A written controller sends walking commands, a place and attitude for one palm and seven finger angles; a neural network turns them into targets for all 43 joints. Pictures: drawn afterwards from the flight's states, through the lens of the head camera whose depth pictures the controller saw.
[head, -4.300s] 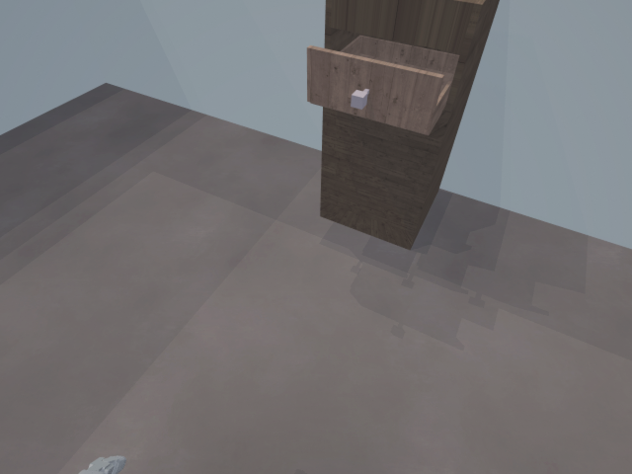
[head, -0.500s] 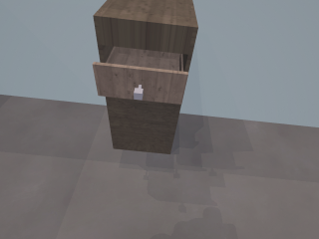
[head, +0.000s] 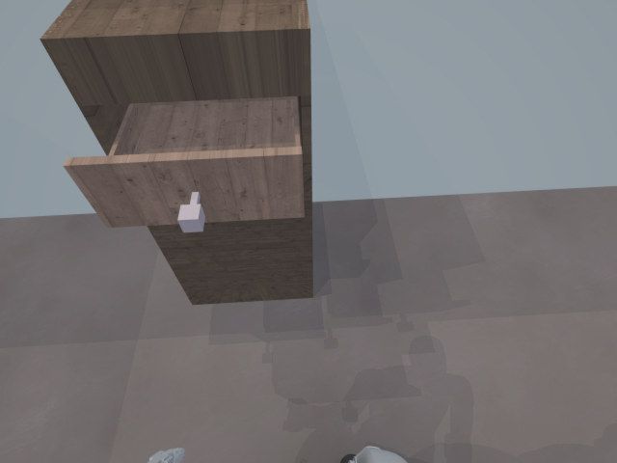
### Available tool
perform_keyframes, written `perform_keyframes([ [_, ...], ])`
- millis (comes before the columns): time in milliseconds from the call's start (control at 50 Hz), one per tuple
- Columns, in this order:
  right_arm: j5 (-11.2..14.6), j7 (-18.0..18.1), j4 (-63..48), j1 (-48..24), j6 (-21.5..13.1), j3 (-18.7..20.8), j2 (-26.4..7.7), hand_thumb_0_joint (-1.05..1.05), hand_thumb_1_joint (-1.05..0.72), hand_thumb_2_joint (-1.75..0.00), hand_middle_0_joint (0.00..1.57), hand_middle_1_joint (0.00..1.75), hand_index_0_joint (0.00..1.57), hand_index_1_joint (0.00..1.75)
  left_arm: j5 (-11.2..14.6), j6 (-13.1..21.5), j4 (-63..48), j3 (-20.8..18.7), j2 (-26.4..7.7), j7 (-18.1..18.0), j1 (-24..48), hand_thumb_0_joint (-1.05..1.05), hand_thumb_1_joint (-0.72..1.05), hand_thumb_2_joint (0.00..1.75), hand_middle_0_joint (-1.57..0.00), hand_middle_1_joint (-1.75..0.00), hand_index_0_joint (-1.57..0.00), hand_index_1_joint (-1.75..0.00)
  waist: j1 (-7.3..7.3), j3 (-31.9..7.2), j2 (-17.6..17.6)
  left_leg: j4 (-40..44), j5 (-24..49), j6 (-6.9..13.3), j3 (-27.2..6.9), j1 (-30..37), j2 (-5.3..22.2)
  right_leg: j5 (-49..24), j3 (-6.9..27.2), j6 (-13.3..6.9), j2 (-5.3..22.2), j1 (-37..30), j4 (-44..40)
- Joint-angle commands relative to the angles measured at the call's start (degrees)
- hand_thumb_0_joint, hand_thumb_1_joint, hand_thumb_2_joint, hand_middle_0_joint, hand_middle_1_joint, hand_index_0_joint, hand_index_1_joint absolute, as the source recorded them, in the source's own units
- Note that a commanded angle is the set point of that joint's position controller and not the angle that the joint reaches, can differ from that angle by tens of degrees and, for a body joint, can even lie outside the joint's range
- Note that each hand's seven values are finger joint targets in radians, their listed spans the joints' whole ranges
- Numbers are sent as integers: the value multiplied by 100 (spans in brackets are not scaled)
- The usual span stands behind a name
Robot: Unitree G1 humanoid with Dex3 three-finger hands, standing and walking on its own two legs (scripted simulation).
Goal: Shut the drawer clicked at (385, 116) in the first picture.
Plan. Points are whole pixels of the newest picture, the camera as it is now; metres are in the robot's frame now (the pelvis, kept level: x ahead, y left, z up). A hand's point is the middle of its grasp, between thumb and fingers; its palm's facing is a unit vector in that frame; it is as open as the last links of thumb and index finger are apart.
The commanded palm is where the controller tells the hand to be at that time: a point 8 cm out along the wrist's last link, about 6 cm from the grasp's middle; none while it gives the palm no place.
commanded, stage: take the last steps up to it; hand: left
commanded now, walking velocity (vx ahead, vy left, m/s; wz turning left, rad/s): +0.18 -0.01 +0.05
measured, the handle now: (193, 210) +0.52 +0.20 -0.02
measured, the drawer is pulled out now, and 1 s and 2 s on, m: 0.16 0.16 0.16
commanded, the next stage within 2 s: come to a stop and stand still in 0.08 s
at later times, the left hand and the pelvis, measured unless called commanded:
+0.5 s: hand out of the picture +0.08 +0.16 -0.17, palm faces +0.14 -0.97 -0.19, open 7.3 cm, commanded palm none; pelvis +0.10 -0.01 +0.01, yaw +2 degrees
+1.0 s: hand out of the picture +0.04 +0.13 -0.14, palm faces +0.07 -0.97 -0.22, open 7.4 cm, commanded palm none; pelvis +0.04 -0.05 +0.02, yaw +1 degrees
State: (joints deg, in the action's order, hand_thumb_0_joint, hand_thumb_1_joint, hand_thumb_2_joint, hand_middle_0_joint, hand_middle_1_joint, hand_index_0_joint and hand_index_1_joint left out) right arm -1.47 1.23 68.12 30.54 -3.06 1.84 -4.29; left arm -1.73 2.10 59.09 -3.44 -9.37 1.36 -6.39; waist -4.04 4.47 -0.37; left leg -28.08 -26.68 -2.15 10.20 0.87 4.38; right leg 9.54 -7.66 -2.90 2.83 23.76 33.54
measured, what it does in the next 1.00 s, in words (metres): steps on the spot: left foot, then right foot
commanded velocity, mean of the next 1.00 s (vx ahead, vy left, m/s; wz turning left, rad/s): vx -0.02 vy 0.04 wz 0.01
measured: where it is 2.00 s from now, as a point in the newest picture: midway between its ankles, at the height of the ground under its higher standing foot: outside the picture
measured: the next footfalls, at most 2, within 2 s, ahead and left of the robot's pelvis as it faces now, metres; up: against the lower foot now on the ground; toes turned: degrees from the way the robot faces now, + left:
left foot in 0.48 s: +0.17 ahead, +0.10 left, +0.00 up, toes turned +7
right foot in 0.84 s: +0.05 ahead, -0.16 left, +0.00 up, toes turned -1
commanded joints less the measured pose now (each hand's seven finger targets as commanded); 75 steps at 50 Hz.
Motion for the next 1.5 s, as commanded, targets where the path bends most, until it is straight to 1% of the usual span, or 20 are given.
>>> perform_keyframes([
  [0,132,17,-534,-69,2,95,-745,0,-90,-90,20,30,20,30,147,117,348,-316,-1466,-203,-2351,0,90,90,-20,-30,-20,-30,1040,-1487,1119,-4338,-768,376,-834,-3176,-144,-747,3121,-987,2332,-3451,-1651],
  [60,56,-22,-531,-567,71,132,-548,0,-90,-90,20,30,20,30,142,154,72,-108,-670,-243,-1056,0,90,90,-20,-30,-20,-30,534,-300,435,-4452,455,333,-985,-3102,383,-632,1838,-734,1789,-1507,-1970],
  [120,9,-29,-415,-265,213,105,-327,0,-90,-90,20,30,20,30,94,232,40,29,-304,-270,-861,0,90,90,-20,-30,-20,-30,177,-217,287,-3838,893,201,-861,-2722,376,-1678,748,-595,1372,-954,-2084],
  [320,89,28,-945,-1534,445,62,-689,0,-90,-90,20,30,20,30,51,-13,-15,10,-661,-397,-1161,0,90,90,-20,-30,-20,-30,456,-466,635,-1379,801,-51,-720,-2366,-9,-4307,763,-719,1438,-1700,-1212],
  [420,73,41,-1152,-1753,493,130,-870,0,-90,-90,20,30,20,30,44,-169,-58,-63,-823,-431,-1199,0,90,90,-20,-30,-20,-30,429,-360,713,-455,1385,24,-708,-1738,-114,-3752,875,-613,1367,-1520,-739],
  [460,55,63,-1117,-1544,427,159,-1088,0,-90,-90,20,30,20,30,91,-226,-100,-26,-665,-439,-1259,0,90,90,-20,-30,-20,-30,367,-655,95,31,4486,293,-1080,-651,499,-2482,512,-107,831,-996,-240],
  [500,67,90,-1128,-1355,408,219,-1454,0,-90,-90,20,30,20,30,99,-258,-202,81,-349,-484,-1410,0,90,90,-20,-30,-20,-30,371,-767,-938,321,6975,1097,-1762,-277,1566,1224,169,261,56,-579,740],
  [540,57,179,-1188,-1715,393,180,-1425,0,-90,-90,20,30,20,30,129,-355,-164,30,-481,-463,-1255,0,90,90,-20,-30,-20,-30,370,-729,-1165,775,6075,1503,-2037,-887,1646,2613,740,305,-96,-451,2084],
  [640,36,146,-1354,-2159,396,191,-1360,0,-90,-90,20,30,20,30,85,-415,-133,-15,-389,-389,-1325,0,90,90,-20,-30,-20,-30,455,-894,-461,886,3981,1357,-1713,-975,1289,1937,884,378,-127,-196,2582],
  [740,2,51,-1150,-1995,404,254,-1393,0,-90,-90,20,30,20,30,80,-378,-61,81,-193,-338,-1352,0,90,90,-20,-30,-20,-30,353,-880,-805,1357,1233,1123,-1937,-1217,1124,1850,561,347,-75,-876,619],
  [800,44,-19,-1032,-1926,440,246,-1224,0,-90,-90,20,30,20,30,42,-287,227,93,-312,-334,-1861,0,90,90,-20,-30,-20,-30,552,-585,-313,1163,-47,528,-1478,-2092,472,932,534,259,-77,-2001,-1282],
  [840,83,-72,-1164,-2076,482,119,-759,0,-90,-90,20,30,20,30,15,-234,118,48,-899,-333,-1602,0,90,90,-20,-30,-20,-30,485,88,1269,-164,380,58,-741,-2297,-257,3039,2380,-276,1327,-773,-2775],
  [860,36,-104,-1173,-2070,500,164,-895,0,-90,-90,20,30,20,30,29,-258,-71,21,-1077,-338,-1158,0,90,90,-20,-30,-20,-30,436,362,1088,-738,432,53,-774,-2039,-213,3500,2583,-485,1689,-9,-3100],
  [940,10,-134,-871,-1579,433,169,-907,0,-90,-90,20,30,20,30,59,-132,-153,11,-828,-322,-868,0,90,90,-20,-30,-20,-30,341,667,827,-1547,929,143,-863,-2381,-151,1778,1875,-424,1218,-430,-2654],
  [1020,17,-120,-912,-1588,348,146,-931,0,-90,-90,20,30,20,30,43,-64,-4,-29,-832,-312,-1430,0,90,90,-20,-30,-20,-30,607,412,608,-1572,773,72,-794,-2789,-150,446,1718,-505,1344,-1481,-2247],
  [1120,74,-20,-911,-1420,271,69,-828,0,-90,-90,20,30,20,30,38,-81,167,-52,-786,-366,-1505,0,90,90,-20,-30,-20,-30,611,-257,914,-106,685,61,-739,-1935,-178,-1610,1507,-572,1358,-2034,-1425],
  [1160,86,29,-652,-959,166,34,-844,0,-90,-90,20,30,20,30,114,-105,207,1,-611,-355,-1358,0,90,90,-20,-30,-20,-30,438,-608,577,858,2116,140,-803,-747,-146,-1593,1049,-151,786,-1665,-798],
  [1200,53,92,-552,-766,123,92,-1308,0,-90,-90,20,30,20,30,133,-139,252,97,-222,-351,-1529,0,90,90,-20,-30,-20,-30,499,-959,-530,498,4183,594,-1543,-91,837,144,516,207,252,-1037,-444],
  [1260,80,139,-504,-1127,183,26,-1177,0,-90,-90,20,30,20,30,98,-236,408,156,-200,-356,-1293,0,90,90,-20,-30,-20,-30,522,-297,-834,868,3794,674,-1436,-822,680,455,399,323,170,-1217,-622],
  [1480,106,142,-388,-1218,180,-39,-1028,0,-90,-90,20,30,20,30,97,-228,636,246,-337,-374,-1380,0,90,90,-20,-30,-20,-30,453,-74,142,878,3119,379,-1108,-752,297,-362,647,352,400,-1441,-1280],
])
